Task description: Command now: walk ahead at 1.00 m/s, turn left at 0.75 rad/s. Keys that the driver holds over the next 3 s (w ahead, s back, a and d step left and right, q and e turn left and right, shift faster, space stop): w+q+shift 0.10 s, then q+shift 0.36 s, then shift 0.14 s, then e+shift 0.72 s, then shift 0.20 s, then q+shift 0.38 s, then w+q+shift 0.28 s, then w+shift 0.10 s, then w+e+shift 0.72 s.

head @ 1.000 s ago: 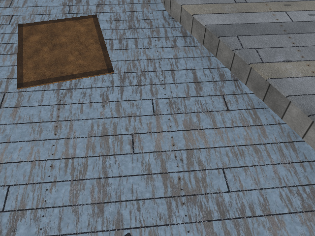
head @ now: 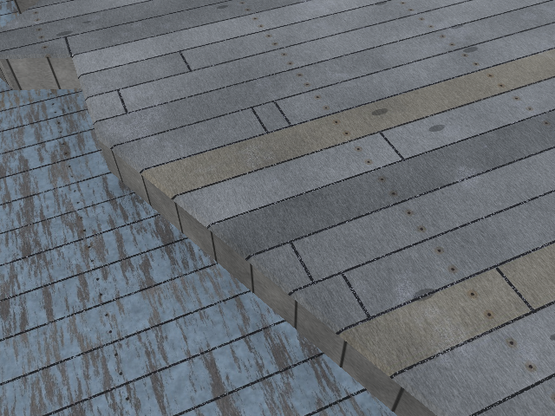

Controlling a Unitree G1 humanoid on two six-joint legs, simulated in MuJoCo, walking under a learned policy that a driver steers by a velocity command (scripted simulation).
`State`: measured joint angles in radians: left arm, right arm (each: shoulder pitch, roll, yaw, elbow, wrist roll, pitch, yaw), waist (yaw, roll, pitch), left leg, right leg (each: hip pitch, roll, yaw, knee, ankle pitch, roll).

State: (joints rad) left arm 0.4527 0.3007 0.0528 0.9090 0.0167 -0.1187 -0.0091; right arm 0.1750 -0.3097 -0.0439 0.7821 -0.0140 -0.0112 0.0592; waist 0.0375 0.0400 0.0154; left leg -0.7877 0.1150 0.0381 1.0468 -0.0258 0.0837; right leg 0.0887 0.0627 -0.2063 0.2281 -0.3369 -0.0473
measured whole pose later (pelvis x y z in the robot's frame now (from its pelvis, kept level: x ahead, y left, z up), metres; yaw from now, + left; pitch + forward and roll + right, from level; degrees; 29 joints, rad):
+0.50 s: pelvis +0.37 +0.03 +0.00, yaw +29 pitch +3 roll +0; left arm 0.02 0.25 -0.02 0.61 0.04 -0.02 0.03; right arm 0.38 -0.32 -0.09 0.78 -0.01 0.01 -0.03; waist -0.09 -0.02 0.08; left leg -0.20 -0.25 -0.24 0.44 -0.23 0.15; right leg -0.70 -0.05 0.09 1.07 -0.27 0.05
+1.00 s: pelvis +0.46 +0.02 +0.01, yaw +22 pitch +1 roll +3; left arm 0.33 0.26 0.08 0.77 0.01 0.05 0.00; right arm 0.08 -0.28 -0.03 0.66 -0.03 0.07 -0.02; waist 0.06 0.04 0.07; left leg -0.42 -0.08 -0.11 0.93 -0.44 -0.04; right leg -0.37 0.12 0.25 0.45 -0.09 -0.03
